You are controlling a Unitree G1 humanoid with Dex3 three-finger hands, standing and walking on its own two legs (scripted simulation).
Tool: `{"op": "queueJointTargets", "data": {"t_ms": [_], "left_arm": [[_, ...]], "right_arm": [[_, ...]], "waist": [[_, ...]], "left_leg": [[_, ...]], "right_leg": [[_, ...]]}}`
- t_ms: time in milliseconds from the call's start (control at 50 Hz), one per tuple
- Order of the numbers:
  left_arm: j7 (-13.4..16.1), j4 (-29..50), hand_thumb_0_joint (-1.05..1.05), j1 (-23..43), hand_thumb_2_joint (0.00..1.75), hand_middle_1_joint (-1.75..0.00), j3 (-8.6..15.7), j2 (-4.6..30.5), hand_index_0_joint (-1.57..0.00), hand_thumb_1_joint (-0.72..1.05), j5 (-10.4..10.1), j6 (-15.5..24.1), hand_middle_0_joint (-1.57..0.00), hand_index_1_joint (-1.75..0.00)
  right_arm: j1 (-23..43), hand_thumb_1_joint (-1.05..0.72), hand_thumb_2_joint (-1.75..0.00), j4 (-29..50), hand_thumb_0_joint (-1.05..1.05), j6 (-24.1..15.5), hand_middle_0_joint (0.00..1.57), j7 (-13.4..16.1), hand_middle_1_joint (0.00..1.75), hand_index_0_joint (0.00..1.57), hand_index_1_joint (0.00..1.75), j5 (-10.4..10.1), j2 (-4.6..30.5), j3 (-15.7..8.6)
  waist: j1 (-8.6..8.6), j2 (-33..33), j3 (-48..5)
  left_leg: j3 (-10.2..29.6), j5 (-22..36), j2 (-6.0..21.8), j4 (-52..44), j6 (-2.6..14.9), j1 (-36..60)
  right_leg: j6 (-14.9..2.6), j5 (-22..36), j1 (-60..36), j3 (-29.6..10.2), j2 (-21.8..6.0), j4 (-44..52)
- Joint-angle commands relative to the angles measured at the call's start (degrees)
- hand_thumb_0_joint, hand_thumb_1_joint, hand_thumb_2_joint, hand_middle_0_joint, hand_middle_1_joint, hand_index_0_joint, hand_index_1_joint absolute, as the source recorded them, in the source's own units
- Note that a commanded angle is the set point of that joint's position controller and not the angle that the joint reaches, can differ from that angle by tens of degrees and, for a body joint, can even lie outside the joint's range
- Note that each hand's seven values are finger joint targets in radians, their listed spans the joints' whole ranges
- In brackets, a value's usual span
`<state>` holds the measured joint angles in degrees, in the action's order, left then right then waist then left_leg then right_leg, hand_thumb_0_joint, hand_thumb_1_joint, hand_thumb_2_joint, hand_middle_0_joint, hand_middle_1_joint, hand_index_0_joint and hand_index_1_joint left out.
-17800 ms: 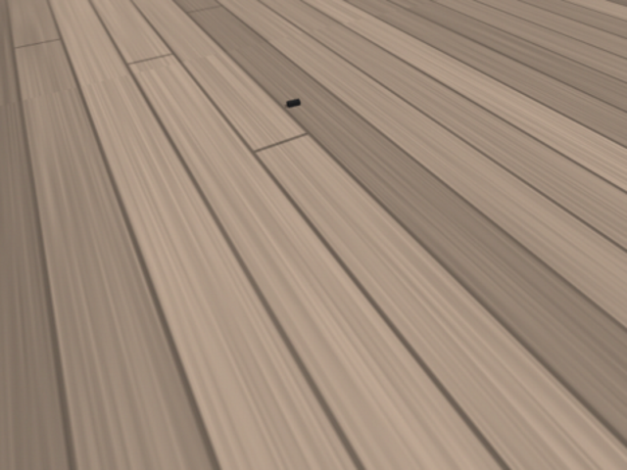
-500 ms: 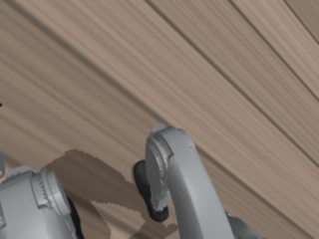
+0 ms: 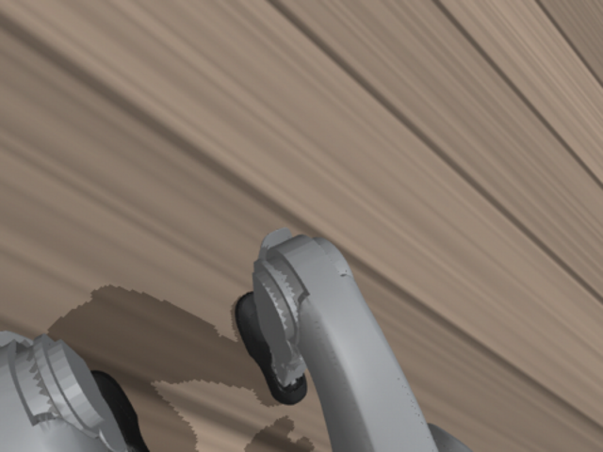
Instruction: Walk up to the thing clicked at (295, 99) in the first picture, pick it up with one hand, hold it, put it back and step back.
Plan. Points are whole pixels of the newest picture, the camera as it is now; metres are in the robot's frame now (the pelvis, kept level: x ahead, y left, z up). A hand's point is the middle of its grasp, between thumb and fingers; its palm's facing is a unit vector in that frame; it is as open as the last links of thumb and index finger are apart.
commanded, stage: rest palm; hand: left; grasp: from above
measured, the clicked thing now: out of the picture +0.45 +0.31 -0.29
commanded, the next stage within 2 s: close in 0.46 s
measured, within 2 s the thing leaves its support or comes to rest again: neither
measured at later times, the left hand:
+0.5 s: hand out of the picture +0.44 +0.32 -0.27, palm faces -0.34 -0.32 -0.88, open 14.2 cm
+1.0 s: hand out of the picture +0.46 +0.31 -0.26, palm faces -0.31 -0.32 -0.90, open 13.5 cm
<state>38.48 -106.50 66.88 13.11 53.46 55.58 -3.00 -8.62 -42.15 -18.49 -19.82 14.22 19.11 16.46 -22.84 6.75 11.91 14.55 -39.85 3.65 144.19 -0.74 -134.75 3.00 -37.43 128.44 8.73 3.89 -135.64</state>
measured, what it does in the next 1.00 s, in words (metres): stands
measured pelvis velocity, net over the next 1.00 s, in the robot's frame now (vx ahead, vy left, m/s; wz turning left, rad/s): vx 0.00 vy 0.01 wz -0.03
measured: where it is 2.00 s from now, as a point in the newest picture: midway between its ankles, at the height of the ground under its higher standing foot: (209, 407)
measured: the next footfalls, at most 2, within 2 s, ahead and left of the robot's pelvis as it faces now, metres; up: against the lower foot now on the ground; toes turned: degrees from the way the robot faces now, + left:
none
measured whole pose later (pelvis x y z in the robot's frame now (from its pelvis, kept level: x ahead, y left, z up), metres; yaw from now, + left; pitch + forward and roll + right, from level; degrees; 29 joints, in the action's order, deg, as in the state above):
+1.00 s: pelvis +0.00 +0.01 +0.01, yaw -2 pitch +28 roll -15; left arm 41.7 -106.0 69.2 11.9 57.7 55.8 -4.2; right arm -7.0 -39.7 -21.0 -21.0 14.7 21.0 18.8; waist -25.1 9.3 14.7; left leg 16.9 -40.7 3.4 143.7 -0.4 -133.1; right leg 3.7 -37.8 125.0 10.8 4.2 -132.9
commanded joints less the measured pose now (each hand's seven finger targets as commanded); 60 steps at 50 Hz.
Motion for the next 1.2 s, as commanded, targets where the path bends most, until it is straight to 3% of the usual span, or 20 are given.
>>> {"op": "queueJointTargets", "data": {"t_ms": [0, 20, 40, 140, 240, 320, 400, 460, 540, 560, 600, 640, 680, 720, 840, 880, 940, 1060, 1080, 1180], "left_arm": [[3.63, 5.82, 0.0, 17.35, 0.94, -1.0, -1.91, 11.47, -0.08, -0.54, 2.2, 1.99, -0.08, -1.0], [3.94, 8.09, 0.0, 19.16, 0.94, -1.0, -2.75, 10.92, -0.08, -0.54, 2.55, 2.49, -0.09, -1.0], [4.46, 4.52, 0.0, 17.1, 0.95, -1.0, -2.04, 11.14, -0.08, -0.55, 2.74, 1.94, -0.09, -1.0], [5.36, 4.1, 0.0, 16.22, 0.97, -0.99, -2.02, 11.55, -0.07, -0.56, 3.23, 0.24, -0.09, -0.99], [5.61, 2.78, 0.0, 12.94, 0.95, -0.99, -1.57, 11.98, -0.07, -0.55, 2.04, -1.72, -0.08, -1.0], [5.24, 7.14, 0.0, 14.57, 0.96, -1.0, -1.16, 13.16, -0.07, -0.56, 0.86, -1.58, -0.08, -1.01], [4.55, 5.65, 0.0, 13.47, 0.97, -0.99, -1.44, 13.01, -0.08, -0.56, 0.81, -1.19, -0.09, -1.0], [4.94, 5.08, 0.0, 12.4, 0.98, -0.99, -0.31, 14.66, -0.07, -0.57, 0.34, -0.64, -0.09, -1.01], [4.47, 8.3, 0.0, 16.34, 0.98, -0.99, -2.19, 13.82, -0.08, -0.55, 0.49, 0.64, -0.1, -1.01], [4.63, 5.39, 0.0, 14.36, 0.96, -0.99, -1.67, 13.89, -0.11, -0.52, 0.45, 0.67, -0.12, -1.0], [4.47, 6.23, 0.0, 15.2, 0.92, -0.99, -3.6, 12.08, -0.14, -0.46, 0.65, 0.98, -0.14, -0.98], [4.45, 6.12, 0.0, 15.73, 0.9, -0.98, -3.89, 12.18, -0.15, -0.45, 0.68, 1.14, -0.15, -0.98], [4.87, 6.56, 0.0, 16.76, 0.89, -0.97, -3.5, 13.86, -0.16, -0.43, 0.51, 1.21, -0.16, -0.97], [4.62, 4.28, 0.0, 15.18, 0.89, -0.99, -4.19, 12.48, -0.15, -0.44, 0.76, 0.56, -0.14, -0.98], [5.55, 4.31, 0.0, 14.55, 0.88, -0.97, -3.66, 13.64, -0.17, -0.42, 1.53, -0.97, -0.16, -0.97], [5.74, 5.94, 0.0, 15.69, 0.86, -0.96, -2.72, 15.73, -0.17, -0.41, 1.16, -1.4, -0.17, -0.95], [5.53, 4.22, 0.0, 13.25, 0.86, -0.93, -1.45, 15.89, -0.19, -0.4, 0.33, -2.09, -0.19, -0.93], [4.09, 5.1, 0.0, 12.74, 0.82, -0.9, -2.39, 14.97, -0.23, -0.35, -0.23, -2.03, -0.22, -0.9], [3.79, 7.62, 0.0, 15.04, 0.8, -0.89, -2.67, 15.77, -0.24, -0.32, -0.32, -1.45, -0.24, -0.88], [3.44, 5.69, 0.0, 14.36, 0.74, -0.83, -4.43, 13.89, -0.3, -0.25, 0.18, -0.1, -0.3, -0.83]], "right_arm": [[-12.71, -0.89, -0.9, -2.58, 0.0, -1.42, 0.2, 0.18, 0.3, 0.2, 0.3, -0.03, 19.67, -4.44], [-11.81, -0.9, -0.9, -1.5, 0.0, -1.5, 0.2, 0.2, 0.3, 0.2, 0.3, -0.15, 19.21, -4.47], [-12.5, -0.9, -0.9, -3.0, 0.0, -1.3, 0.2, 0.19, 0.3, 0.2, 0.3, -0.03, 19.37, -4.56], [-12.14, -0.89, -0.9, -2.72, 0.0, -2.1, 0.2, -0.76, 0.3, 0.2, 0.3, 0.45, 19.71, -4.09], [-11.75, -0.9, -0.9, -2.28, 0.0, -2.36, 0.2, -1.65, 0.3, 0.2, 0.3, 0.49, 19.87, -3.94], [-10.41, -0.9, -0.9, -0.66, 0.0, -2.44, 0.2, -1.74, 0.3, 0.2, 0.3, -0.05, 19.83, -3.97], [-11.13, -0.9, -0.9, -0.68, 0.0, -2.41, 0.2, -1.82, 0.3, 0.2, 0.3, 0.07, 20.19, -3.95], [-10.97, -0.9, -0.91, -0.81, 0.0, -2.47, 0.2, -1.35, 0.3, 0.2, 0.3, -0.28, 20.34, -3.74], [-10.86, -0.9, -0.9, -1.15, 0.0, -2.72, 0.2, -1.13, 0.3, 0.2, 0.3, -0.1, 20.02, -3.49], [-11.41, -0.89, -0.9, -1.17, 0.0, -2.63, 0.2, -0.96, 0.3, 0.2, 0.3, -0.03, 20.57, -3.59], [-11.23, -0.89, -0.9, -1.53, 0.0, -3.01, 0.2, -1.21, 0.3, 0.2, 0.3, 0.22, 20.02, -2.88], [-11.85, -0.89, -0.9, -1.61, 0.0, -3.16, 0.2, -1.2, 0.3, 0.2, 0.3, 0.51, 20.11, -2.89], [-11.61, -0.89, -0.9, -1.95, 0.0, -3.01, 0.2, -0.95, 0.3, 0.2, 0.3, 0.14, 20.55, -2.91], [-11.92, -0.89, -0.9, -1.88, 0.0, -3.1, 0.2, -1.17, 0.3, 0.2, 0.3, 0.34, 20.19, -2.42], [-11.24, -0.89, -0.9, -0.49, 0.0, -2.65, 0.2, -1.29, 0.3, 0.2, 0.3, 0.22, 20.76, -2.26], [-10.85, -0.89, -0.9, -0.27, 0.0, -2.44, 0.2, -1.32, 0.3, 0.2, 0.3, 0.04, 20.95, -2.11], [-11.05, -0.89, -0.9, 0.2, 0.0, -2.24, 0.2, -1.25, 0.3, 0.2, 0.3, -0.15, 21.27, -2.4], [-10.71, -0.89, -0.9, 1.19, 0.0, -1.66, 0.2, -0.7, 0.3, 0.2, 0.3, -0.29, 20.82, -2.69], [-10.61, -0.89, -0.9, 1.32, 0.0, -1.77, 0.2, -0.56, 0.3, 0.2, 0.3, -0.41, 21.06, -2.63], [-11.21, -0.89, -0.9, 0.75, 0.0, -1.93, 0.2, -0.01, 0.3, 0.2, 0.3, -0.4, 20.8, -2.13]], "waist": [[-4.33, -28.36, -38.32], [-4.14, -30.32, -38.43], [-4.29, -29.26, -37.77], [-4.26, -30.44, -36.37], [-3.93, -29.93, -34.96], [-2.97, -30.61, -37.76], [-4.54, -28.98, -36.43], [-3.73, -28.44, -37.34], [-4.81, -29.9, -36.86], [-5.18, -28.9, -37.12], [-5.93, -29.6, -35.89], [-6.32, -28.88, -35.05], [-5.54, -29.11, -34.57], [-5.94, -29.08, -34.09], [-5.53, -30.15, -34.88], [-5.22, -29.83, -34.74], [-4.79, -29.78, -35.22], [-5.1, -29.21, -34.85], [-5.64, -28.71, -34.57], [-6.22, -28.64, -33.73]], "left_leg": [[-4.93, 7.63, 0.92, -13.27, 1.05, 27.72], [-5.0, 8.27, 0.98, -13.77, 0.77, 28.6], [-4.75, 8.06, 1.19, -13.94, 0.64, 28.71], [-4.68, 11.79, 1.27, -13.52, 0.22, 29.75], [-4.66, 12.97, 1.26, -13.87, 0.38, 28.42], [-4.41, 14.29, 1.38, -13.81, 0.58, 29.32], [-4.26, 12.87, 1.44, -13.92, 0.88, 28.45], [-4.48, 12.42, 1.46, -13.74, 0.99, 27.89], [-3.9, 11.8, 1.77, -13.81, 0.56, 29.71], [-3.81, 12.31, 1.78, -13.96, 0.59, 29.84], [-3.34, 12.99, 1.82, -13.57, 0.36, 30.74], [-3.84, 12.09, 1.59, -13.53, 0.61, 29.59], [-3.84, 11.13, 1.63, -13.94, 0.53, 28.56], [-3.47, 11.79, 1.66, -14.31, 0.32, 29.44], [-2.83, 13.57, 1.96, -14.82, 0.07, 30.29], [-3.43, 13.39, 1.9, -14.28, 0.31, 29.3], [-3.46, 13.48, 2.03, -14.63, 0.38, 28.99], [-3.82, 11.0, 1.94, -15.07, 0.69, 28.1], [-3.85, 10.28, 1.81, -14.53, 0.97, 26.91], [-2.61, 10.27, 2.04, -15.62, 0.5, 28.89]], "right_leg": [[-4.01, 10.41, -21.21, 7.4, 2.27, 12.41], [-4.26, 11.19, -21.22, 7.32, 2.41, 12.33], [-4.2, 11.12, -21.49, 7.7, 2.42, 12.59], [-3.93, 14.49, -21.55, 7.91, 2.17, 12.11], [-3.7, 15.66, -23.09, 7.63, 2.31, 12.54], [-3.75, 16.71, -24.31, 7.38, 2.3, 12.38], [-3.67, 15.9, -25.1, 7.34, 2.66, 12.96], [-3.58, 15.49, -26.35, 7.18, 2.7, 13.87], [-3.76, 14.86, -25.09, 7.7, 2.6, 13.16], [-3.73, 15.57, -26.27, 7.88, 2.73, 13.55], [-3.61, 16.29, -25.17, 8.28, 2.49, 12.87], [-3.45, 15.87, -25.83, 8.08, 2.68, 13.95], [-3.5, 14.77, -25.53, 7.86, 2.58, 14.43], [-3.54, 15.09, -25.27, 8.2, 2.41, 14.03], [-3.56, 16.89, -25.68, 8.25, 2.46, 13.49], [-3.4, 16.92, -25.8, 7.84, 2.5, 13.64], [-3.43, 16.64, -26.58, 7.8, 2.51, 14.15], [-3.54, 14.75, -26.95, 7.64, 2.9, 15.17], [-3.38, 14.12, -26.07, 7.62, 2.78, 15.21], [-3.62, 13.85, -25.38, 8.42, 2.58, 14.58]]}}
